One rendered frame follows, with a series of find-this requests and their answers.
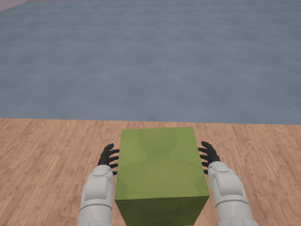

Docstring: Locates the robot left forearm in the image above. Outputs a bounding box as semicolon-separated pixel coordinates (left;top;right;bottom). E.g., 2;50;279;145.
77;165;114;226

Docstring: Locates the robot right hand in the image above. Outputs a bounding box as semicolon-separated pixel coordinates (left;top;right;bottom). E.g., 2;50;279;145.
198;141;221;174

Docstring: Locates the robot right forearm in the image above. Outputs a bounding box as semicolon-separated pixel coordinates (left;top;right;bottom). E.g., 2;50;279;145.
208;161;259;226

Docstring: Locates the carton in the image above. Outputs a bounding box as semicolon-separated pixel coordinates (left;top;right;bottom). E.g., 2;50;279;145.
115;126;210;226

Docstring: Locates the robot left hand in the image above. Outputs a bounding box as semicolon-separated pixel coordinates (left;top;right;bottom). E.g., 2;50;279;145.
97;143;119;176

